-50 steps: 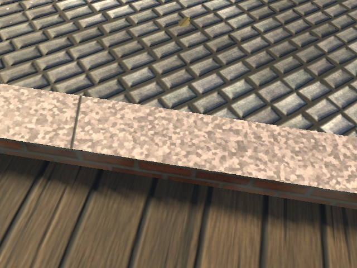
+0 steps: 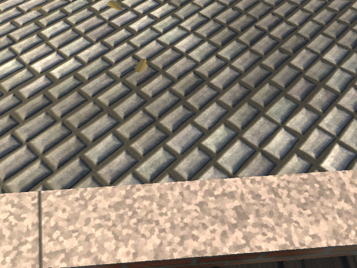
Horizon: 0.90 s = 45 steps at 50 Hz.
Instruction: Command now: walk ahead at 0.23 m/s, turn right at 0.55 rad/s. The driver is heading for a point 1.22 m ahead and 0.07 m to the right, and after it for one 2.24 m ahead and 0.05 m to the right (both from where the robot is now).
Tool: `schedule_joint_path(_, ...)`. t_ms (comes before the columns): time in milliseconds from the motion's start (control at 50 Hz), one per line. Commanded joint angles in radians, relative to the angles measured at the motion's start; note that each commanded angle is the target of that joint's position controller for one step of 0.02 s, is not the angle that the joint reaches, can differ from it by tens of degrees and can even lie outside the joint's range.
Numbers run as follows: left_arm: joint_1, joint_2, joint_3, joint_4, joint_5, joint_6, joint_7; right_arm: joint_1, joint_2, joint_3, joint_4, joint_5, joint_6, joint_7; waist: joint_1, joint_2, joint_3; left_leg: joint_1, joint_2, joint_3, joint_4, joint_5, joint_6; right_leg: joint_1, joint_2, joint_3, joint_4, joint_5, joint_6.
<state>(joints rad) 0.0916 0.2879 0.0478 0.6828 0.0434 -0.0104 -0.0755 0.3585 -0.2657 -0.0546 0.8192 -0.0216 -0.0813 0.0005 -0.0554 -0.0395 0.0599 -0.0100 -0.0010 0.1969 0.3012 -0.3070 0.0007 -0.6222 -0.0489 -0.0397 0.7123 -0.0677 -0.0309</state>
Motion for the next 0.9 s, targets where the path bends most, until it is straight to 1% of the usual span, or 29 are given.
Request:
schedule_joint_path(20,0.064,0.063,0.015,-0.044,0.012,-0.005,-0.002,-0.064,-0.171,-0.038,-0.069,0.013,0.002,-0.014,0.066,0.149,-0.063,-0.054,0.241,-0.031,0.103,0.845,0.087,0.218,0.058,-0.043,-0.095,-0.042,-0.041)
schedule_joint_path(40,0.122,0.080,0.024,-0.031,0.021,-0.011,0.005,-0.060,-0.180,-0.040,-0.066,0.017,0.013,-0.018,0.089,0.135,-0.099,-0.038,0.235,-0.026,0.232,0.863,0.081,0.282,0.088,-0.043,-0.138,-0.063,-0.063)
schedule_joint_path(60,0.230,0.098,0.035,0.005,0.033,-0.022,0.019,-0.060,-0.178,-0.037,-0.069,0.021,0.024,-0.021,0.136,0.085,-0.162,-0.059,0.197,-0.006,0.430,0.771,0.059,0.402,0.123,-0.042,-0.229,0.001,-0.086)
schedule_joint_path(80,0.295,0.176,0.055,0.011,0.035,-0.034,0.037,0.007,-0.151,-0.027,-0.079,0.009,0.030,-0.020,0.150,-0.038,-0.236,-0.229,0.143,0.006,0.701,0.400,0.019,0.594,-0.025,0.126,-0.234,0.322,-0.119)
schedule_joint_path(100,0.260,0.296,0.080,-0.023,0.012,-0.028,0.048,0.138,-0.045,-0.002,-0.114,0.007,0.048,-0.016,0.044,-0.217,-0.339,-0.532,-0.028,-0.039,1.041,-0.392,-0.035,0.827,-0.332,0.532,-0.158,0.926,-0.297)
schedule_joint_path(120,0.297,0.272,0.091,-0.037,-0.054,-0.010,0.050,0.099,-0.110,-0.010,-0.101,-0.019,0.071,-0.020,0.118,-0.078,-0.468,-0.549,-0.013,-0.217,1.097,-0.337,-0.033,0.826,-0.325,0.604,-0.238,0.784,-0.355)
schedule_joint_path(140,0.225,0.222,0.077,-0.041,-0.055,0.002,0.058,0.027,-0.119,-0.012,-0.108,-0.012,0.081,-0.020,0.098,-0.020,-0.337,-0.582,0.029,-0.238,1.076,-0.248,-0.032,0.715,-0.287,0.512,-0.284,0.557,-0.331)
schedule_joint_path(160,0.164,0.157,0.057,-0.041,-0.049,0.012,0.063,-0.035,-0.113,-0.007,-0.112,-0.014,0.081,-0.021,0.080,0.013,-0.210,-0.580,0.057,-0.236,0.991,-0.179,-0.031,0.577,-0.222,0.440,-0.332,0.427,-0.283)
schedule_joint_path(180,0.130,0.123,0.046,-0.038,-0.045,0.017,0.068,-0.060,-0.113,-0.007,-0.116,-0.021,0.087,-0.023,0.056,-0.006,-0.146,-0.557,0.069,-0.240,0.922,-0.139,-0.033,0.497,-0.163,0.399,-0.361,0.363,-0.238)
schedule_joint_path(200,0.109,0.105,0.040,-0.040,-0.043,0.019,0.072,-0.035,-0.114,-0.006,-0.107,-0.025,0.100,-0.024,0.036,-0.029,-0.137,-0.499,0.064,-0.237,0.883,-0.113,-0.036,0.432,-0.126,0.360,-0.380,0.336,-0.215)
schedule_joint_path(260,0.123,0.134,0.051,-0.028,-0.028,0.016,0.067,-0.023,-0.094,-0.002,-0.096,-0.021,0.122,-0.024,0.030,-0.010,-0.171,-0.444,0.033,-0.233,0.822,-0.090,-0.041,0.384,-0.097,0.346,-0.383,0.316,-0.198)
schedule_joint_path(400,0.153,0.148,0.064,-0.009,-0.016,0.040,0.070,-0.144,-0.090,-0.003,-0.121,-0.011,0.132,-0.030,0.077,-0.063,-0.121,-0.477,0.008,-0.257,0.606,-0.060,-0.045,0.375,-0.068,0.469,-0.443,-0.176,-0.177)
schedule_joint_path(420,0.053,0.142,0.060,-0.067,-0.064,0.020,0.101,-0.220,-0.099,-0.015,-0.152,0.034,0.098,-0.054,0.073,-0.061,-0.121,-0.482,0.006,-0.330,0.551,-0.051,-0.064,0.368,-0.079,0.531,-0.451,-0.277,-0.188)
schedule_joint_path(460,0.056,0.145,0.057,-0.057,-0.052,0.013,0.119,-0.219,-0.105,-0.014,-0.142,0.031,0.071,-0.067,0.080,-0.079,-0.141,-0.436,0.008,-0.322,0.474,-0.046,-0.077,0.394,-0.089,0.528,-0.437,-0.271,-0.186)
schedule_joint_path(500,0.076,0.140,0.054,-0.049,-0.043,0.022,0.118,-0.206,-0.104,-0.015,-0.133,0.031,0.060,-0.061,0.087,-0.084,-0.141,-0.360,-0.005,-0.294,0.403,-0.058,-0.075,0.378,-0.080,0.522,-0.421,-0.222,-0.186)
schedule_joint_path(520,0.085,0.132,0.049,-0.046,-0.042,0.027,0.116,-0.200,-0.102,-0.014,-0.129,0.032,0.057,-0.053,0.086,-0.086,-0.134,-0.327,-0.013,-0.280,0.360,-0.057,-0.069,0.372,-0.075,0.525,-0.413,-0.198,-0.186)
schedule_joint_path(560,0.076,0.120,0.040,-0.045,-0.053,0.038,0.116,-0.158,-0.090,-0.013,-0.111,0.034,0.048,-0.036,0.053,-0.072,-0.122,-0.229,-0.021,-0.249,0.160,0.045,-0.037,0.355,-0.047,0.512,-0.376,-0.159,-0.156)
schedule_joint_path(580,0.107,0.107,0.034,-0.036,-0.056,0.040,0.117,-0.154,-0.104,-0.016,-0.108,0.024,0.044,-0.032,0.052,-0.043,-0.116,-0.161,0.013,-0.267,0.072,0.120,-0.012,0.323,-0.015,0.487,-0.349,-0.185,-0.118)
schedule_joint_path(600,0.140,0.081,0.024,-0.032,-0.044,0.036,0.114,-0.151,-0.149,-0.021,-0.118,0.003,0.042,-0.032,0.070,0.072,-0.124,-0.091,0.154,-0.386,0.029,0.190,0.042,0.253,0.044,0.407,-0.234,-0.304,-0.063)
schedule_joint_path(620,0.101,0.089,0.032,-0.063,-0.051,0.028,0.115,-0.170,-0.197,-0.029,-0.113,-0.032,0.043,-0.028,0.092,0.277,-0.070,-0.181,0.282,-0.560,-0.017,0.274,0.175,0.175,0.173,0.229,-0.113,-0.387,-0.009)
schedule_joint_path(640,0.083,0.142,0.046,-0.060,-0.035,0.020,0.115,-0.225,-0.146,-0.018,-0.137,-0.035,0.036,-0.026,0.071,0.272,-0.075,-0.233,0.343,-0.611,-0.034,0.353,0.257,0.212,0.153,0.211,0.062,-0.476,0.040)
schedule_joint_path(660,0.091,0.175,0.063,-0.047,-0.041,0.022,0.111,-0.242,-0.138,-0.016,-0.142,-0.019,0.033,-0.028,0.069,0.225,-0.080,-0.225,0.330,-0.580,-0.018,0.396,0.260,0.199,0.152,0.209,0.189,-0.476,0.067)
schedule_joint_path(700,0.119,0.138,0.062,-0.019,-0.041,0.038,0.113,-0.266,-0.144,-0.019,-0.137,0.017,0.030,-0.033,0.081,0.160,-0.081,-0.169,0.276,-0.502,0.028,0.454,0.219,0.150,0.135,0.217,0.298,-0.432,0.110)
schedule_joint_path(740,0.115,0.072,0.041,-0.010,-0.045,0.046,0.110,-0.266,-0.118,-0.008,-0.124,0.020,0.036,-0.029,0.081,0.147,-0.085,-0.142,0.224,-0.427,0.061,0.551,0.197,0.167,0.113,0.186,0.237,-0.404,0.134)
schedule_joint_path(800,0.043,0.019,0.014,-0.021,-0.048,0.041,0.105,-0.241,-0.114,-0.006,-0.112,0.009,0.054,-0.022,0.037,0.201,-0.129,-0.096,0.183,-0.382,0.106,0.646,0.186,0.280,0.072,0.095,-0.014,-0.372,0.143)
schedule_joint_path(840,0.056,0.045,0.021,-0.007,-0.059,0.039,0.104,-0.219,-0.134,-0.008,-0.097,0.020,0.062,-0.019,0.041,0.216,-0.136,-0.079,0.178,-0.395,0.122,0.626,0.182,0.355,0.075,0.069,-0.210,-0.245,0.124)
schedule_joint_path(860,0.071,0.052,0.021,0.006,-0.054,0.038,0.104,-0.209,-0.131,-0.006,-0.089,0.028,0.060,-0.017,0.053,0.204,-0.124,-0.100,0.166,-0.394,0.119,0.577,0.162,0.420,0.075,0.067,-0.349,-0.108,0.104)
schedule_joint_path(880,0.067,0.077,0.024,0.008,-0.045,0.038,0.108,-0.179,-0.122,0.000,-0.079,0.026,0.051,-0.014,0.045,0.179,-0.125,-0.140,0.159,-0.403,0.105,0.495,0.125,0.496,0.051,0.109,-0.395,-0.017,0.080)
schedule_joint_path(900,0.078,0.127,0.031,0.002,-0.037,0.040,0.115,-0.165,-0.111,0.008,-0.076,0.008,0.034,-0.006,0.035,0.109,-0.157,-0.205,0.139,-0.380,0.112,0.388,0.080,0.600,-0.020,0.170,-0.344,0.166,0.053)
